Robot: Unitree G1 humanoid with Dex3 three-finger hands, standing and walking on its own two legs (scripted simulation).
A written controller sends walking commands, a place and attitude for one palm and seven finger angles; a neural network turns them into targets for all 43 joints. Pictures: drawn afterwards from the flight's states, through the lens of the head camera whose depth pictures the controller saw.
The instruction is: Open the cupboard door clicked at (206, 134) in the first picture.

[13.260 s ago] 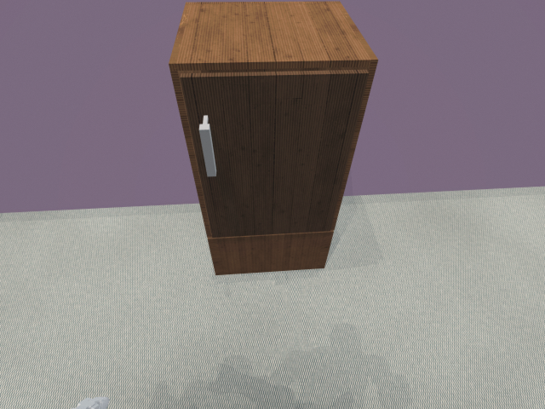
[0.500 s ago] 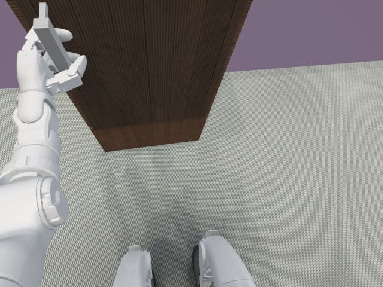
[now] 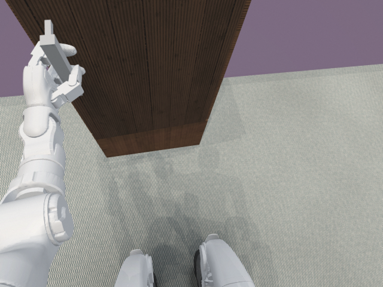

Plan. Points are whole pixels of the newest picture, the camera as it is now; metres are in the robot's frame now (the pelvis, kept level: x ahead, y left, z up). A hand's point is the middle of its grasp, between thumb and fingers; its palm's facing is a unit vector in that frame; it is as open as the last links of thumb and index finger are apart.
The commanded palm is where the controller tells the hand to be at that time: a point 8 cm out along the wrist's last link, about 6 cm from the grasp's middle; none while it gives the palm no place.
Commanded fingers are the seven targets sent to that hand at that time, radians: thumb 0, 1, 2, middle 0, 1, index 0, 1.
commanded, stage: pull the door open along its arc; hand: left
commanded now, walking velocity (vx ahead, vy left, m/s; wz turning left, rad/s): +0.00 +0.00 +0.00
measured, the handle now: (63, 61) +0.57 +0.21 +0.05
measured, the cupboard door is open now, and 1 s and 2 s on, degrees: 3 43 45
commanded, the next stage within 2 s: open thumb and fingers to let go in 0.72 s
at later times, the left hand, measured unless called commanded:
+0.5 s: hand (128, 150) +0.37 +0.08 +0.05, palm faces +0.47 -0.88 +0.03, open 6.1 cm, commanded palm +0.30 +0.11 +0.04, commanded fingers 0.00 0.90 0.90 -0.40 -1.35 -0.40 -1.35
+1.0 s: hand (163, 177) +0.31 +0.03 +0.05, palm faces +0.47 -0.88 -0.05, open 6.6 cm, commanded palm +0.25 +0.06 +0.04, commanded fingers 0.00 0.20 0.60 -0.35 -1.27 -0.35 -1.27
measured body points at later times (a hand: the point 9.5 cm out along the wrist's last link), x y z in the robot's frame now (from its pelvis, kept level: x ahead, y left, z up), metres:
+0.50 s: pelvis +0.00 -0.01 +0.01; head +0.09 -0.01 +0.46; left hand +0.34 +0.13 +0.05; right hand +0.16 -0.23 -0.10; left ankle -0.02 +0.10 -0.64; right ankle +0.03 -0.13 -0.64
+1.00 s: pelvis -0.01 -0.07 +0.02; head +0.06 -0.08 +0.46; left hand +0.28 +0.07 +0.06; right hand +0.20 -0.26 -0.09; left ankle -0.02 +0.10 -0.64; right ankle +0.03 -0.13 -0.64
